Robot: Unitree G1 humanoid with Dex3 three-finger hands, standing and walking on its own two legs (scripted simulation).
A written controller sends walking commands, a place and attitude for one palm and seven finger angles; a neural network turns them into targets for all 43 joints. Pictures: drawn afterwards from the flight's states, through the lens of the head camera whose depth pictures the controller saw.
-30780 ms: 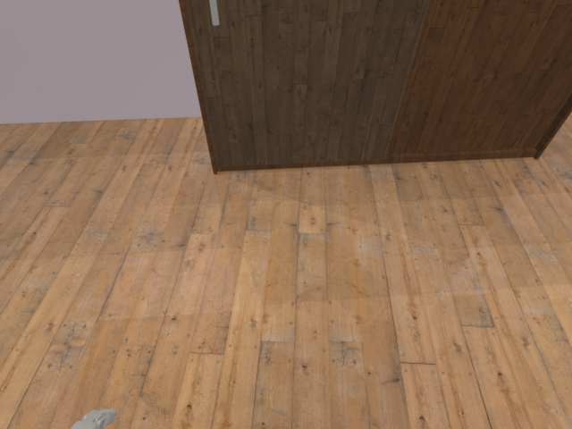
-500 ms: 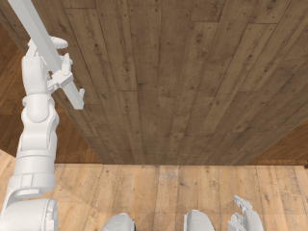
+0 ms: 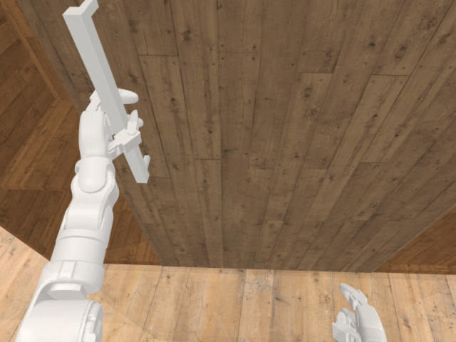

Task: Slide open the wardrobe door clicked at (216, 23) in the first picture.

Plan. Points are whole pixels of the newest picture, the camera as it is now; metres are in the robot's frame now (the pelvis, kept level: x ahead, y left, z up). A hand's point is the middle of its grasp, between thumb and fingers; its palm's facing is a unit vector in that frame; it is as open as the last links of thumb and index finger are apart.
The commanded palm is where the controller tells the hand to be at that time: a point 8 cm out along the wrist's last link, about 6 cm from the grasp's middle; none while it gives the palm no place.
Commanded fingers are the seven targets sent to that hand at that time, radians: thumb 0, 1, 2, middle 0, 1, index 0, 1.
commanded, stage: stop walking and hold the door there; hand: left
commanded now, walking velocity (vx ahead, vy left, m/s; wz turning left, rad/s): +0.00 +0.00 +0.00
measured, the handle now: (122, 110) +0.44 +0.22 +0.16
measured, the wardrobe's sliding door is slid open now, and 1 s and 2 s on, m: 0.46 0.46 0.46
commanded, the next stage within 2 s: loosen the grip on the handle in 0.18 s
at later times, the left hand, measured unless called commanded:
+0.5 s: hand (130, 137) +0.39 +0.20 +0.15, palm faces +0.28 -0.95 -0.14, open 7.9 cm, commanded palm +0.37 +0.24 +0.14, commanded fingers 0.00 -0.55 0.20 -0.42 -1.37 -0.42 -1.37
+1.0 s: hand (131, 137) +0.40 +0.20 +0.14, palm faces +0.25 -0.96 -0.12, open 14.5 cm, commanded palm +0.36 +0.25 +0.14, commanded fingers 0.00 -0.55 0.20 -0.25 -1.15 -0.25 -1.15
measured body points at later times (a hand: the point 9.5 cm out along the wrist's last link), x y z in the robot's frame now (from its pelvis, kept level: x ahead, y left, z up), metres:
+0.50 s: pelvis -0.02 -0.01 -0.01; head -0.02 -0.02 +0.44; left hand +0.37 +0.25 +0.15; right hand +0.11 -0.27 -0.11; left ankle +0.03 +0.11 -0.74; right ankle +0.00 -0.10 -0.74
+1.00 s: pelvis -0.02 +0.00 -0.01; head +0.00 +0.00 +0.44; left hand +0.38 +0.25 +0.15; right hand +0.07 -0.26 -0.12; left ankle +0.03 +0.11 -0.74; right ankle +0.00 -0.10 -0.74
